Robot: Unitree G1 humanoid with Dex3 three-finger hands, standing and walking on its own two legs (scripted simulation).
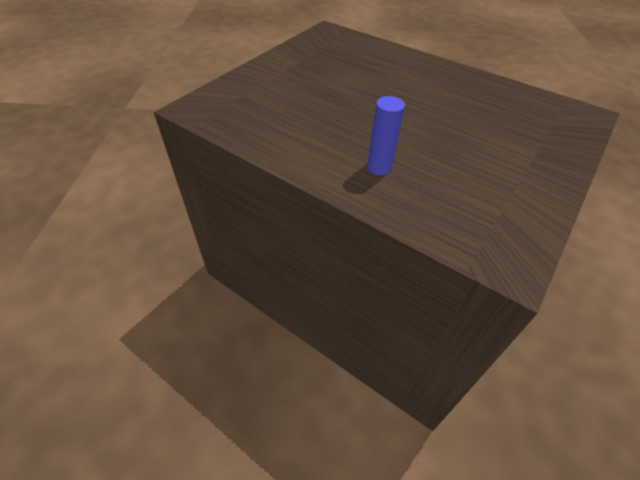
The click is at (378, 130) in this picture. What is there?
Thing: slim round
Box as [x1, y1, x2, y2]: [367, 96, 404, 174]
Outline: 392,96 381,97 377,100 367,165 368,169 376,174 385,174 388,173 391,169 402,118 404,103 399,98
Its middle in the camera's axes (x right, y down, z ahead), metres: +0.14 -0.20 +0.80
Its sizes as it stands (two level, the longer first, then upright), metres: 0.054 0.054 0.154
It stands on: a support 0.70 m high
